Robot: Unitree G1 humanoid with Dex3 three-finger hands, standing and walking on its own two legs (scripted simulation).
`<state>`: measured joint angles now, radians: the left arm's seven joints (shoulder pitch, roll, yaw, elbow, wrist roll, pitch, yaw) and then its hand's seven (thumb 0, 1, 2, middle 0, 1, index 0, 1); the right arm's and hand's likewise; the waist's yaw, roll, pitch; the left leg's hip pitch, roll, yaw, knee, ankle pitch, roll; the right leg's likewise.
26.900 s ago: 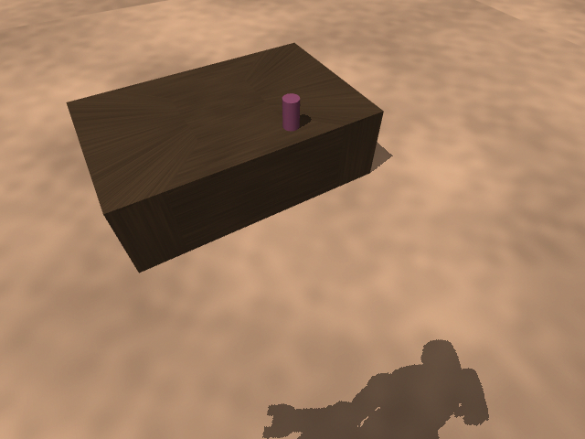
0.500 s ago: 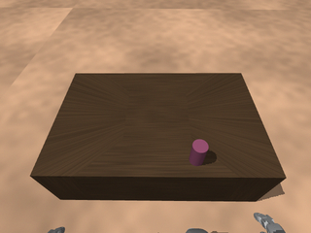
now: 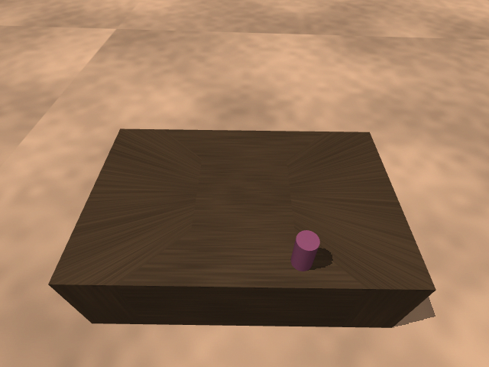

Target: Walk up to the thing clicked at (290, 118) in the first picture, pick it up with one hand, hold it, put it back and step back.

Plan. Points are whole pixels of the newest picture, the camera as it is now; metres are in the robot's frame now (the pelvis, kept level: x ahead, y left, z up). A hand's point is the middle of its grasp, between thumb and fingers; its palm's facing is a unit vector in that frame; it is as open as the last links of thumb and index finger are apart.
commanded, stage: stand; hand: right
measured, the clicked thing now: (304, 251) +0.50 -0.19 -0.35
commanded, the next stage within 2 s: step back in 1.68 s
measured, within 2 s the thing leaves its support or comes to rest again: neither
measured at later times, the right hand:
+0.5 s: hand out of the picture +0.05 -0.24 -0.16, palm faces -0.03 +0.94 -0.34, open 7.4 cm
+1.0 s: hand out of the picture +0.07 -0.24 -0.15, palm faces -0.03 +0.94 -0.35, open 7.4 cm
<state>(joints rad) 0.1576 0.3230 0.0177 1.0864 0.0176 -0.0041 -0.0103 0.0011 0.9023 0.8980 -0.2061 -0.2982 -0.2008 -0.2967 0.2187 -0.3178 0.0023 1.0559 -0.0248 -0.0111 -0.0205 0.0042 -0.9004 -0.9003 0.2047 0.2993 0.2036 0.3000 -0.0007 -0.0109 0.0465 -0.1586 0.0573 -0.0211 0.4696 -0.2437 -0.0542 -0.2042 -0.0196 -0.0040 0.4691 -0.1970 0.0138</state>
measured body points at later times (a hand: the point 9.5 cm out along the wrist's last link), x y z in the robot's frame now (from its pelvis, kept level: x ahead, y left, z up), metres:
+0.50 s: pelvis +0.00 +0.01 +0.01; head +0.00 +0.01 +0.45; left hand +0.05 +0.30 -0.13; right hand +0.05 -0.29 -0.13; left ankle +0.01 +0.16 -0.74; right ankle +0.04 -0.13 -0.74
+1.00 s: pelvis +0.02 +0.01 +0.01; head +0.03 +0.01 +0.46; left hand +0.08 +0.31 -0.13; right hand +0.08 -0.29 -0.13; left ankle +0.01 +0.16 -0.74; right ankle +0.04 -0.13 -0.74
